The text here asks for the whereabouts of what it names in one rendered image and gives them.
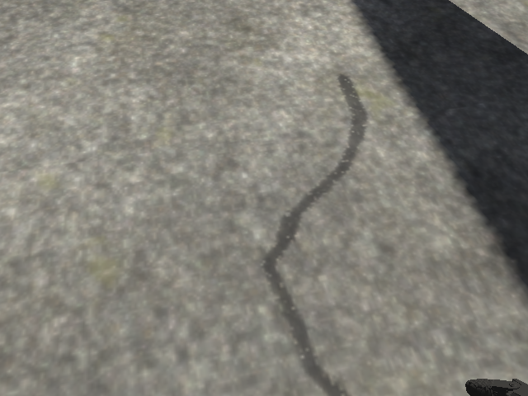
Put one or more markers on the robot right hand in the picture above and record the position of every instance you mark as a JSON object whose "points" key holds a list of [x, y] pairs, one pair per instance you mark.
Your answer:
{"points": [[496, 387]]}

